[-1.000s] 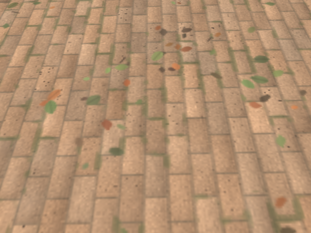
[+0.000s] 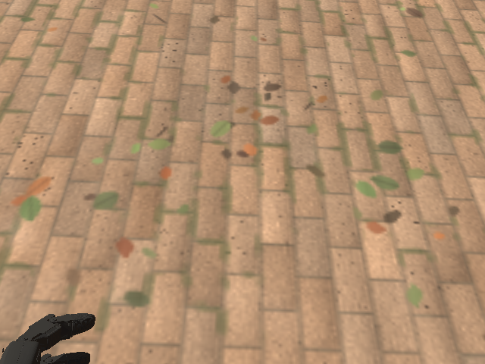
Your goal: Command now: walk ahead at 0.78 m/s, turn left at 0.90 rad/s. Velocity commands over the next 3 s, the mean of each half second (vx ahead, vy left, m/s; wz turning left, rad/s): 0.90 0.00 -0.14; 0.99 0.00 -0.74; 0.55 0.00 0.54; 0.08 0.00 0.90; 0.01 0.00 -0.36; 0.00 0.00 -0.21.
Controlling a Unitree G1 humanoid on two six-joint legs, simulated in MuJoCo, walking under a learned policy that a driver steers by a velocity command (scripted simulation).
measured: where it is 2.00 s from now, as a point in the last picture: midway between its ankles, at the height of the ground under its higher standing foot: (320, 162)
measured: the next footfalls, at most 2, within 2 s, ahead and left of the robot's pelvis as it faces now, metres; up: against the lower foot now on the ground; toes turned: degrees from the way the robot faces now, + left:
right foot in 0.06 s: +0.15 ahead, -0.15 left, +0.00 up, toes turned +11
left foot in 0.44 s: +0.47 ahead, +0.14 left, +0.00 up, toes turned -9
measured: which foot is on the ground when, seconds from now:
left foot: down 0.00-0.06, up 0.08-0.42, down 0.44-0.88, up 0.90-1.00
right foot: up 0.00-0.04, down 0.06-0.46, up 0.48-0.86, down 0.88-1.00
